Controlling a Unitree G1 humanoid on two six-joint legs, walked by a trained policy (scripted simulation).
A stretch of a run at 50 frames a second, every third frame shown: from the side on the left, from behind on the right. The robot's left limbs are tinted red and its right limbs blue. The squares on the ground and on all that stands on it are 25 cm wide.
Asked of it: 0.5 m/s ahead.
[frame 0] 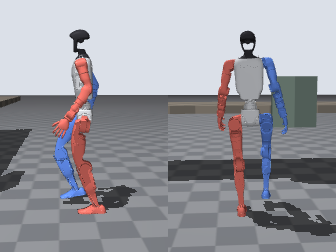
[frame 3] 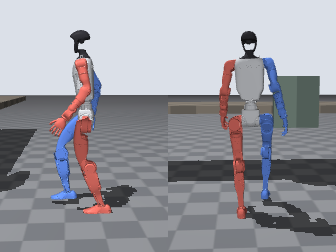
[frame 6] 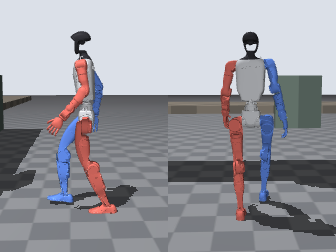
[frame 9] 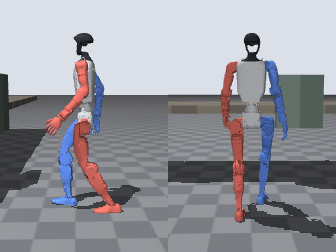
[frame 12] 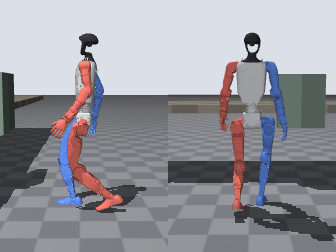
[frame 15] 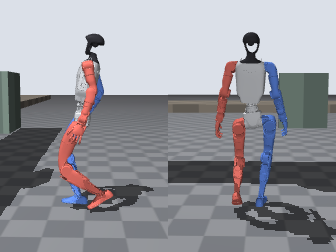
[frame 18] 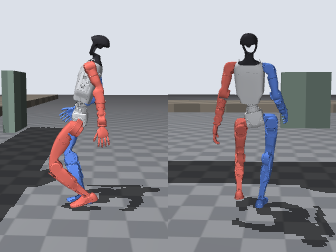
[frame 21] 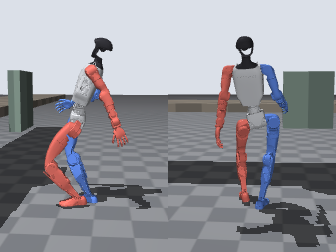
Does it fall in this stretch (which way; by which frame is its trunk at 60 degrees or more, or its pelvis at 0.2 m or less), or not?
no
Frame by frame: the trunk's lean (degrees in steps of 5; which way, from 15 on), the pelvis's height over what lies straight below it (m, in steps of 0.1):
0: 5, 0.8
3: 5, 0.8
6: 5, 0.8
9: 0, 0.7
12: 5, 0.7
15: 10, 0.7
18: 20 backward, 0.7
21: 25 backward, 0.7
